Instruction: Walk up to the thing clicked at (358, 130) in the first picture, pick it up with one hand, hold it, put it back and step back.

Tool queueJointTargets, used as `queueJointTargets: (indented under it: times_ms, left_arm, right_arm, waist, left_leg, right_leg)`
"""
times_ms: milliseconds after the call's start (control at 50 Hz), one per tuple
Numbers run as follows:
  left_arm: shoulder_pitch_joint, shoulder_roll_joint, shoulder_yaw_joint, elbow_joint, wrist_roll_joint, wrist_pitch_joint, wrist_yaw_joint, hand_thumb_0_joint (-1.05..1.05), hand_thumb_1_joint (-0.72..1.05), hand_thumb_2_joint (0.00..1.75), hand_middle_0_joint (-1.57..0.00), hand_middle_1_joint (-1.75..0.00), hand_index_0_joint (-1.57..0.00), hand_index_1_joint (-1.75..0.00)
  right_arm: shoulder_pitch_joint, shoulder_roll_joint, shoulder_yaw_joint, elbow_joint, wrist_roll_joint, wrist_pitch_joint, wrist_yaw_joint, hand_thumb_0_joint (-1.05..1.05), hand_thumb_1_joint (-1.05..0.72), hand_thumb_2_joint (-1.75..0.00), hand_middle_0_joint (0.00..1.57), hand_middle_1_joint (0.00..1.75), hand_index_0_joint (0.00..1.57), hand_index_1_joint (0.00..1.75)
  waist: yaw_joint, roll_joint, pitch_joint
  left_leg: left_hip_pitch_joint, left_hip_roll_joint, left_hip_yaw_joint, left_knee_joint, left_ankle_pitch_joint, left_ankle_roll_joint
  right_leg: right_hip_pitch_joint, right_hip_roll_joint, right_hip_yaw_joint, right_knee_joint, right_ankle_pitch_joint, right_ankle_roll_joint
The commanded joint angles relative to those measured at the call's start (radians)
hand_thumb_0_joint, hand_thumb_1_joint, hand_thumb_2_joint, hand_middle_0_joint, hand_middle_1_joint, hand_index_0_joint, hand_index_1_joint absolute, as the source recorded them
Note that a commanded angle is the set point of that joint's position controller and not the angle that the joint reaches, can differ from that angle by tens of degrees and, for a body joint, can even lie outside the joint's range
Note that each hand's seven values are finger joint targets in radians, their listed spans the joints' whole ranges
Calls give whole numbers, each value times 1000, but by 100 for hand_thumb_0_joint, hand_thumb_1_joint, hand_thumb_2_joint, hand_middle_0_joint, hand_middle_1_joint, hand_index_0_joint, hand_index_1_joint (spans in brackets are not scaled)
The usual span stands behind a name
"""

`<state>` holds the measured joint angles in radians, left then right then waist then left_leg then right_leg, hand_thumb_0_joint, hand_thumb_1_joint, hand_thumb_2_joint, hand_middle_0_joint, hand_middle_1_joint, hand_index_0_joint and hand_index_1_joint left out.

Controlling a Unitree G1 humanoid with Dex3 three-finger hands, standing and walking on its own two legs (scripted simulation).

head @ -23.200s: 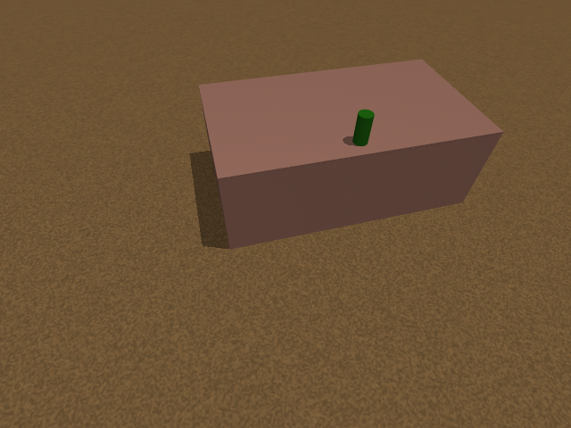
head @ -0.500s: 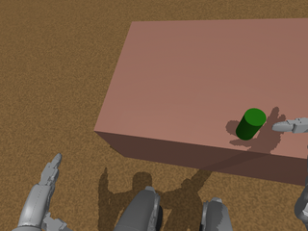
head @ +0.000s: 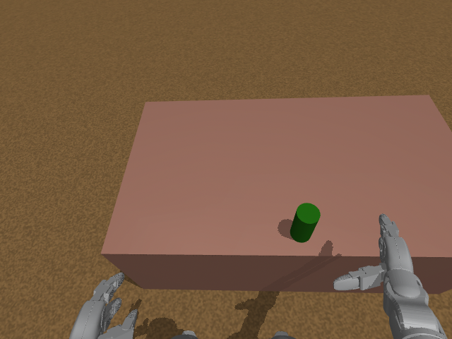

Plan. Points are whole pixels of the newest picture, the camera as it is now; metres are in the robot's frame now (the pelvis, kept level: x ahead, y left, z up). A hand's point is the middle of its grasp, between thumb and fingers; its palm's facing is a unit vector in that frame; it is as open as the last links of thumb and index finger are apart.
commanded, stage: home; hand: right
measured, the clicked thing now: (304, 223) +0.44 -0.18 -0.24
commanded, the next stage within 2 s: none
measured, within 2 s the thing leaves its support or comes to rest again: neither
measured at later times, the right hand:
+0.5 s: hand (338, 338) +0.16 -0.16 -0.06, palm faces +0.15 +0.95 -0.27, open 17.6 cm
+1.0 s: hand out of the picture +0.15 -0.16 -0.05, palm faces +0.14 +0.95 -0.28, open 17.7 cm
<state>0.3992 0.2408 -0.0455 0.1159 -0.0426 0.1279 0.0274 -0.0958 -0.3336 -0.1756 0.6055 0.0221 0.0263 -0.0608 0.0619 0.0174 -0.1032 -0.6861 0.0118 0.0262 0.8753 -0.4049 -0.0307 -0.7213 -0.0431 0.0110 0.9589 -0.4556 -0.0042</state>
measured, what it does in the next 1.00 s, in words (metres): stands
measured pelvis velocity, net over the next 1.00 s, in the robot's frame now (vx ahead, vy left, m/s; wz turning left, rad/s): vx -0.01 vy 0.03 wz -0.03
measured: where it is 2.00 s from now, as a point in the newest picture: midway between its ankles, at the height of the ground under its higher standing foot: outside the picture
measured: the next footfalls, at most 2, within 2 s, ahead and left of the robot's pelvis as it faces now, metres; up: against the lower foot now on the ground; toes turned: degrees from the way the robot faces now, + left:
none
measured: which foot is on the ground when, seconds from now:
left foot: down 0.00-1.00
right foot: down 0.00-1.00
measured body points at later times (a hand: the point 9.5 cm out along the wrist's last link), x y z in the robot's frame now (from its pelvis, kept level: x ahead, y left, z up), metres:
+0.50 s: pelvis +0.00 +0.03 +0.00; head +0.02 +0.02 +0.45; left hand +0.16 +0.26 -0.07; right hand +0.15 -0.21 -0.04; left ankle +0.01 +0.15 -0.69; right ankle +0.01 -0.11 -0.69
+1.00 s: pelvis -0.01 +0.03 +0.00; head +0.01 +0.02 +0.45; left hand +0.15 +0.26 -0.07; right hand +0.14 -0.21 -0.03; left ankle +0.01 +0.15 -0.69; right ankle +0.01 -0.11 -0.69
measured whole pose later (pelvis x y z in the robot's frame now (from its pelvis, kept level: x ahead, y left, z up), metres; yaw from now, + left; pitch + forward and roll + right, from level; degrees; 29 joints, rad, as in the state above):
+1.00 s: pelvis -0.01 +0.03 +0.00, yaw -1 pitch +5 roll +2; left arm 0.27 0.21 -0.02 0.51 -0.01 -0.09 0.15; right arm 0.45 -0.21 0.01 0.06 0.02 0.18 -0.15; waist 0.02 -0.03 -0.07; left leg -0.56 0.01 0.05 0.88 -0.41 0.00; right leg -0.59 -0.05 0.04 0.92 -0.43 0.03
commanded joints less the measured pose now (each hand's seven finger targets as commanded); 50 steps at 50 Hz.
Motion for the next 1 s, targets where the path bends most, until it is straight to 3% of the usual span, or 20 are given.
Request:
queueJointTargets:
  times_ms: [0, 20, 60, 100, 120, 140, 160, 200, 220, 260, 300, 440, 480, 520, 660, 800, 820, 880, 900, 980]
  left_arm:
    - [-48, 77, 44, -151, -2, -54, 38, 0, 89, 90, -20, -30, -20, -29]
    - [-52, 67, 40, -137, 0, -50, 41, 0, 89, 90, -20, -30, -20, -30]
    - [-54, 88, 74, -106, 5, -45, 52, 0, 89, 90, -20, -30, -20, -30]
    - [-50, 79, 82, -91, 7, -47, 55, 0, 89, 90, -20, -30, -20, -30]
    - [-41, 93, 57, 138, -3, -44, 68, 0, 89, 90, -20, -30, -20, -30]
    - [-52, 76, 52, 99, -4, -57, 73, 0, 89, 90, -20, -30, -20, -30]
    - [-66, 73, 54, 92, -3, -66, 78, 0, 90, 90, -20, -30, -20, -30]
    - [-120, 85, 64, 91, -7, -77, 87, 0, 90, 90, -20, -30, -20, -30]
    - [-132, 79, 60, 111, -3, -83, 91, 0, 89, 90, -20, -30, -20, -30]
    - [-140, 84, 65, 136, -3, -101, 99, 0, 90, 90, -20, -30, -20, -30]
    - [-163, 84, 68, 139, -1, -121, 110, 0, 90, 90, -20, -30, -20, -30]
    - [-181, 86, 74, 185, 10, -185, 130, 0, 90, 90, -20, -30, -20, -30]
    - [-184, 83, 74, 191, 13, -201, 132, 0, 90, 90, -20, -30, -20, -30]
    - [-191, 80, 72, 194, 17, -213, 129, 0, 90, 90, -20, -30, -20, -30]
    - [-210, 87, 74, 214, 19, -239, 120, 0, 90, 90, -20, -30, -20, -30]
    - [-201, 94, 78, 223, 23, -263, 126, 0, 90, 90, -20, -30, -20, -30]
    - [-196, 97, 83, 222, 24, -265, 128, 0, 90, 90, -20, -30, -20, -30]
    - [-187, 94, 82, 236, 26, -272, 134, 0, 90, 90, -20, -30, -20, -30]
    - [-197, 89, 74, 237, 27, -275, 131, 0, 90, 90, -20, -30, -20, -30]
    - [-213, 85, 73, 229, 29, -282, 137, 0, 90, 90, -20, -30, -20, -30]
  right_arm:
    - [5, -190, -44, -416, 16, -69, -51, 0, 54, -6, 5, 5, 5, 5]
    - [59, -123, 4, -412, 19, -64, -50, 0, 52, -7, 6, 6, 6, 6]
    - [98, -117, 9, -482, 22, -60, -57, 0, 56, -5, 5, 5, 5, 5]
    - [220, -56, 51, -510, 24, -52, -54, 0, 55, -5, 5, 5, 5, 5]
    - [247, -75, 18, -582, 24, -43, -77, 0, 61, -2, 5, 4, 5, 4]
    - [393, 48, 118, -554, 27, -24, -69, 0, 60, -2, 5, 4, 5, 4]
    - [452, 75, 147, -568, 28, -11, -66, 0, 58, -3, 5, 5, 5, 5]
    - [437, 4, 102, -658, 23, 1, -77, 0, 58, -4, 5, 5, 5, 5]
    - [452, 27, 140, -656, 20, 6, -71, 0, 57, -4, 5, 5, 5, 5]
    - [457, 35, 141, -669, 18, 15, -75, 0, 59, -3, 5, 5, 5, 5]
    - [456, 8, 116, -726, 12, 19, -82, 0, 56, -5, 5, 5, 5, 5]
    - [434, -2, 109, -763, 2, 42, -91, 0, 58, -4, 5, 5, 5, 5]
    - [510, 37, 136, -712, -3, 58, -92, 0, 57, -4, 5, 5, 5, 5]
    - [545, 35, 127, -704, -3, 69, -94, 0, 58, -4, 5, 5, 5, 5]
    - [533, 22, 117, -687, -3, 83, -90, 0, 60, -2, 5, 4, 5, 4]
    - [504, 34, 135, -729, -6, 92, -88, 0, 61, -2, 4, 4, 4, 4]
    - [484, 16, 118, -762, -6, 91, -92, 0, 61, -2, 4, 4, 4, 4]
    - [503, 39, 142, -741, -10, 100, -94, 0, 60, -2, 5, 4, 5, 4]
    - [527, 54, 152, -694, -9, 108, -92, 0, 61, -1, 4, 4, 4, 4]
    - [490, 24, 129, -763, -12, 104, -95, 0, 59, -3, 5, 4, 5, 4]
  waist:
    - [-58, -183, -284]
    - [-45, -176, -261]
    - [-48, -192, -235]
    - [-51, -167, -174]
    - [-23, -161, -167]
    - [-19, -128, -127]
    - [-15, -80, -118]
    - [-36, -66, -124]
    - [-16, -45, -92]
    - [7, -5, -60]
    - [-11, -26, -93]
    - [-28, -38, -112]
    - [-36, -23, -122]
    - [-51, -18, -109]
    - [-47, 3, -13]
    - [-34, -54, -60]
    - [-35, -55, -77]
    - [-26, -41, -100]
    - [-26, -40, -56]
    - [-42, -22, -70]
  left_leg:
    - [199, -30, 48, -97, 247, 62]
    - [191, -31, 45, -101, 242, 61]
    - [195, -28, 41, -111, 238, 61]
    - [197, -25, 39, -128, 212, 57]
    - [190, -37, 34, -121, 230, 52]
    - [190, -34, 42, -130, 234, 50]
    - [193, -36, 47, -129, 253, 45]
    - [199, -34, 42, -130, 240, 41]
    - [183, -34, 40, -138, 228, 37]
    - [158, -34, 39, -146, 197, 32]
    - [175, -25, 30, -143, 196, 31]
    - [193, -8, 9, -160, 130, 30]
    - [203, -11, 15, -157, 140, 30]
    - [216, -8, 13, -164, 135, 29]
    - [161, -8, 10, -196, 29, 27]
    - [163, -21, 26, -162, 59, 33]
    - [164, -22, 27, -162, 59, 34]
    - [182, -23, 26, -153, 109, 31]
    - [167, -21, 27, -160, 83, 29]
    - [176, -21, 24, -169, 66, 29]
  right_leg:
    - [300, 14, 2, -216, 370, 34]
    - [289, 14, 1, -218, 366, 33]
    - [279, 18, -11, -222, 343, 28]
    - [243, 24, -23, -230, 286, 18]
    - [256, 17, -11, -204, 280, 9]
    - [245, 20, -16, -206, 286, 7]
    - [235, 21, -15, -201, 301, 1]
    - [222, 23, -17, -198, 274, -2]
    - [212, 25, -18, -194, 252, -7]
    - [196, 24, -14, -192, 212, -13]
    - [213, 28, -16, -183, 210, -12]
    - [210, 38, -23, -173, 149, -13]
    - [213, 40, -22, -171, 162, -13]
    - [200, 43, -27, -170, 161, -12]
    - [152, 42, -31, -186, 80, -10]
    - [197, 34, -19, -200, 93, -6]
    - [199, 34, -17, -201, 95, -7]
    - [215, 33, -20, -187, 142, -6]
    - [187, 35, -21, -189, 112, -8]
    - [192, 35, -24, -185, 108, -7]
